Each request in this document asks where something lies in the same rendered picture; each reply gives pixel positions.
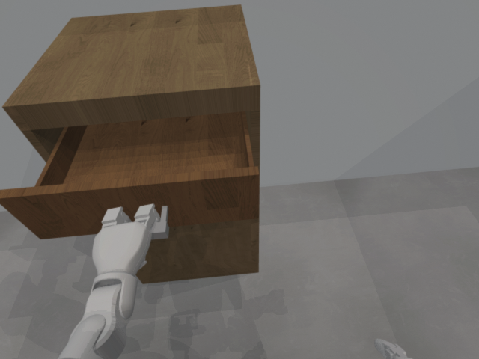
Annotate drawer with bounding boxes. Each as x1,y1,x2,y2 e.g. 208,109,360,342
0,111,259,239

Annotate robot left hand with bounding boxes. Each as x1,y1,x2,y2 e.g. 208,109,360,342
92,203,161,277

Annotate handle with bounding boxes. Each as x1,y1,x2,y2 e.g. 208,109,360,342
150,206,169,240

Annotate cabinet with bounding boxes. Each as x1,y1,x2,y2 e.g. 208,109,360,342
2,4,260,284

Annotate robot left forearm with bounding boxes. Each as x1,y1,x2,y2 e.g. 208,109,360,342
58,271,138,359

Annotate robot right hand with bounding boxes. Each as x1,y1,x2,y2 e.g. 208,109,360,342
374,339,412,359

